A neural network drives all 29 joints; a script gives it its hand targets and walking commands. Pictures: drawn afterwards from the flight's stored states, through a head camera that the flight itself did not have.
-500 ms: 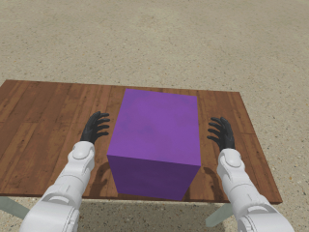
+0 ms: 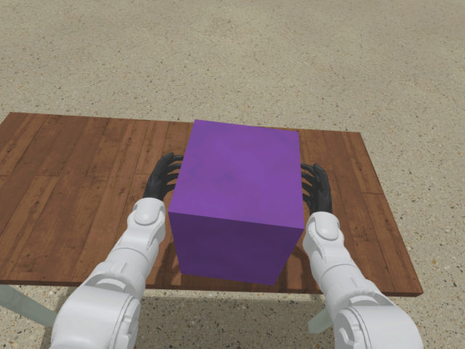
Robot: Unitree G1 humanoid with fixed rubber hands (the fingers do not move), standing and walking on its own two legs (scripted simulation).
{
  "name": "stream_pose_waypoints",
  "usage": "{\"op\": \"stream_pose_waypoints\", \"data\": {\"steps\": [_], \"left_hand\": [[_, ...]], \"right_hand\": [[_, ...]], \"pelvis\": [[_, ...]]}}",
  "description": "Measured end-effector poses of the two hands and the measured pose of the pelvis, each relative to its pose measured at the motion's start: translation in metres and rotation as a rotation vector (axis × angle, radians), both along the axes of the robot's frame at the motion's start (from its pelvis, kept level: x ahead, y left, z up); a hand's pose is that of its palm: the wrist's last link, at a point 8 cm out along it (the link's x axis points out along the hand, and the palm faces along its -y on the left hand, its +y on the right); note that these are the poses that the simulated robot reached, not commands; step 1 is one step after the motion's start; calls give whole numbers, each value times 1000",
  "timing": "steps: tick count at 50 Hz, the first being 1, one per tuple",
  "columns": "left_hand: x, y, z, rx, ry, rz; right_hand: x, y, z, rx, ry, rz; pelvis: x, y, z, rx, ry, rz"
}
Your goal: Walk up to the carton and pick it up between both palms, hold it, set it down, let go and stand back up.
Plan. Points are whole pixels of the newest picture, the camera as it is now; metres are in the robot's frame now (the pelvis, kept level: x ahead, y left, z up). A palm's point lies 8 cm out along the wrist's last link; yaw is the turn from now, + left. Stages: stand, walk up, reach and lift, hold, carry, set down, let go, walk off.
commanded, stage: reach and lift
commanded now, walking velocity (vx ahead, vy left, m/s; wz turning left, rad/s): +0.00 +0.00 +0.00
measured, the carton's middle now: (236, 206) +0.40 -0.02 -0.01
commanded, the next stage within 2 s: none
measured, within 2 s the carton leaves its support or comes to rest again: leaves its support in 1.26 s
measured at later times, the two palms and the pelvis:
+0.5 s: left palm (162, 210) +0.37 +0.12 +0.01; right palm (315, 231) +0.33 -0.16 +0.00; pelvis +0.01 +0.00 +0.00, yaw +0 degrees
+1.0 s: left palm (162, 197) +0.39 +0.12 +0.03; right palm (315, 213) +0.36 -0.16 +0.02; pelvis +0.02 +0.00 +0.00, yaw +0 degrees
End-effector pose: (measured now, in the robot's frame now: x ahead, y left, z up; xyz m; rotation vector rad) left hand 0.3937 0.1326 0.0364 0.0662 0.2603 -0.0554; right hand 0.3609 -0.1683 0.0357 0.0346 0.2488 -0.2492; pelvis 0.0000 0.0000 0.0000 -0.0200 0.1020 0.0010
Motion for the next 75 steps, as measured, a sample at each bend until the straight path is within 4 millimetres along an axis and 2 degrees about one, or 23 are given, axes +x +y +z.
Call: {"op": "stream_pose_waypoints", "data": {"steps": [7,12,20,32,36,41,51,57,61,75], "left_hand": [[6,-4,-23,-15,49,8],[4,-4,-26,-15,25,7],[-8,-8,-22,-32,-15,11],[-28,-9,-26,-21,31,-3],[-25,-11,-24,-12,38,-1],[-14,-12,-16,-3,24,8],[0,-8,-11,-4,-8,26],[-7,-5,-26,-10,31,33],[-9,-6,-25,-18,23,27],[-9,-5,13,-7,-42,29]], "right_hand": [[4,3,-28,5,85,-9],[-3,6,-38,4,77,-26],[-18,5,-32,-37,27,-36],[-42,5,-35,-38,79,-47],[-38,3,-32,-44,91,-42],[-23,2,-23,-56,83,-30],[-3,4,-14,-67,58,-8],[-9,7,-27,-85,104,2],[-15,6,-29,-87,105,-6],[-13,8,2,-84,45,-6]], "pelvis": [[5,0,0,1,28,-1],[14,0,0,0,60,-1],[19,3,0,-4,66,-2],[1,6,0,-7,42,-2],[0,5,0,-7,41,-2],[2,5,0,-7,44,-2],[20,5,0,-6,69,-2],[22,6,1,-8,71,-2],[21,8,1,-11,69,-2],[16,9,1,-12,63,-2]]}}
